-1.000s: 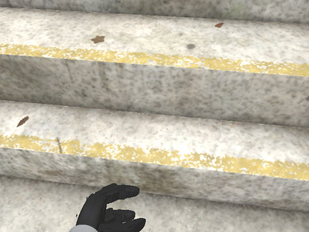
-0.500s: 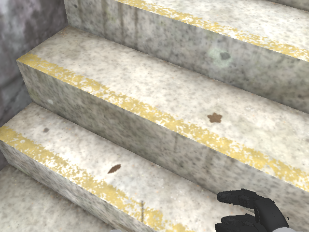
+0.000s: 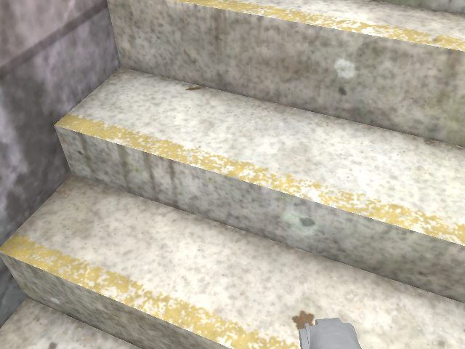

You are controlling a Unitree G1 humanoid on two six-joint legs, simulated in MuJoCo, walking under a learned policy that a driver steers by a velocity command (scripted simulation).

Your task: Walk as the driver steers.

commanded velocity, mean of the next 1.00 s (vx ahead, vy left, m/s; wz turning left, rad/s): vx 0.50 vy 0.00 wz -0.56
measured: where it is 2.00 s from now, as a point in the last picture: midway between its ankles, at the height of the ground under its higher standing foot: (440, 179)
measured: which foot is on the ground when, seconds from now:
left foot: down 0.00-0.20, up 0.22-0.76, down 0.78-1.00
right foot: up 0.00-0.18, down 0.20-0.82, up 0.84-1.00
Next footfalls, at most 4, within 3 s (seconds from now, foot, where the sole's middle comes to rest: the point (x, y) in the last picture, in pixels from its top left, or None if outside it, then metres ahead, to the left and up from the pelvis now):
0.20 right None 0.21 -0.14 -0.58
0.78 left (257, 295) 0.53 -0.02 -0.37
1.46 right None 0.59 -0.48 -0.20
2.18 left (446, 38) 0.90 -0.43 0.03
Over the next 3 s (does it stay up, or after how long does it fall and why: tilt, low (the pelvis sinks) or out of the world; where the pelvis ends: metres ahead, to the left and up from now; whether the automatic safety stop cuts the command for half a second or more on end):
stays up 0.91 -0.61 0.84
